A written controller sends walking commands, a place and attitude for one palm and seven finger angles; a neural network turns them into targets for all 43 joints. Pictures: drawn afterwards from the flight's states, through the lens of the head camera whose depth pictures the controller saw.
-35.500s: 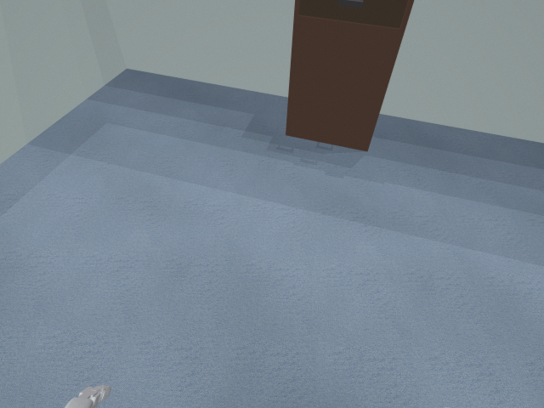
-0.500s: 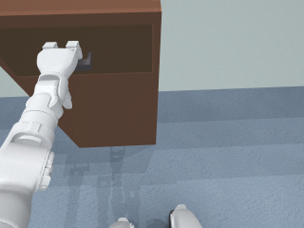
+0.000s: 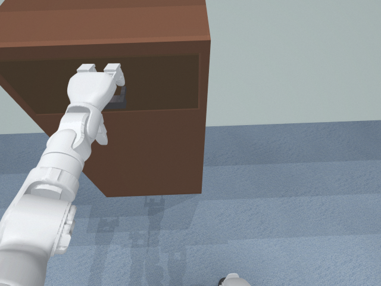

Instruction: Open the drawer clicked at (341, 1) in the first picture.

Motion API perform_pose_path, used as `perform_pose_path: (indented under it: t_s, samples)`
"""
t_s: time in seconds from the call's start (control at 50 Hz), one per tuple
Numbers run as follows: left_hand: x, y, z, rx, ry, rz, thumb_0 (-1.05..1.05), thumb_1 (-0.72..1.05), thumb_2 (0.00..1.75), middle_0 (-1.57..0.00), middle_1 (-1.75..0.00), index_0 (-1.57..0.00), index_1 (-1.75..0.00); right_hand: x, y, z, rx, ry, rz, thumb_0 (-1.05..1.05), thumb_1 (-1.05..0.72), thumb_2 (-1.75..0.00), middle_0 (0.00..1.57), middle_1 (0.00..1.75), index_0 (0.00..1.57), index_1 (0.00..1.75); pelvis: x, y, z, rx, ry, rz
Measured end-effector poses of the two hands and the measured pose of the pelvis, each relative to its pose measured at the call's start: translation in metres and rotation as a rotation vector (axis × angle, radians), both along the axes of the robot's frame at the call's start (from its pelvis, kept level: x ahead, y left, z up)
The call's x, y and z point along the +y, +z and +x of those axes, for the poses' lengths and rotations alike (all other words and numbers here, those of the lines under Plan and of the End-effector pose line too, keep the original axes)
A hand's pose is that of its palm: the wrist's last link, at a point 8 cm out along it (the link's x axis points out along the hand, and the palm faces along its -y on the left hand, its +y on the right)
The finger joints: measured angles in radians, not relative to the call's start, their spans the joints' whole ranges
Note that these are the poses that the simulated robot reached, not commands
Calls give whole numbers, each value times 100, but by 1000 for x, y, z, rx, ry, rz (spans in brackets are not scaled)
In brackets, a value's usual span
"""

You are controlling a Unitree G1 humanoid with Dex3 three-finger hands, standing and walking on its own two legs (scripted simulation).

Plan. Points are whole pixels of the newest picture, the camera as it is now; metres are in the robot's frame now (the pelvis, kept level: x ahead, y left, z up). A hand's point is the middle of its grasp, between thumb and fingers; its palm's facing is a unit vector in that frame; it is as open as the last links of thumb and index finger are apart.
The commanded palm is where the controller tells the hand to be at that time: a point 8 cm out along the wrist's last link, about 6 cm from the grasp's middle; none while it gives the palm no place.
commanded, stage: lift the fingers back up to retry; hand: left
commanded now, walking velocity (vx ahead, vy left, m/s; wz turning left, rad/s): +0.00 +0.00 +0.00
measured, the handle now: (105, 96) +0.55 +0.20 +0.04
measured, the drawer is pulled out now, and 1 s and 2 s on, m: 0.00 0.00 0.00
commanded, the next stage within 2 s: re-aim the fingers above the handle in 0.24 s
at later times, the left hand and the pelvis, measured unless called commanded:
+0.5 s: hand (96, 110) +0.46 +0.19 +0.09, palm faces +0.04 -0.01 -1.00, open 13.9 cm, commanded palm +0.44 +0.20 +0.15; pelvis +0.02 -0.01 +0.01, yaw +1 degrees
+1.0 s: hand (100, 99) +0.47 +0.18 +0.11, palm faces +0.13 +0.02 -0.99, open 13.9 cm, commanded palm +0.44 +0.20 +0.15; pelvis +0.00 -0.02 +0.01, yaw -1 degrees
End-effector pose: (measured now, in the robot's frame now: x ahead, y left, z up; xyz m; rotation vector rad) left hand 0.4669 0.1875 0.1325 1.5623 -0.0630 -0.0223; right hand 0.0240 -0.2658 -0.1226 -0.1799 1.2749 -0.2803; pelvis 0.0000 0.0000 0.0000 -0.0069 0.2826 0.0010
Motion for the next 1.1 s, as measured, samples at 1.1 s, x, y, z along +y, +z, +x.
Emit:
perform_pose_path:
  t_s: [1.1]
  samples:
    - [23,34,-27,-5,230,85,0,-49,30,-32,-120,-31,-120,-8,1,24,-63,3,57,1,-91,-90,20,30,20,30,-15,14,-7,-81,-19,23]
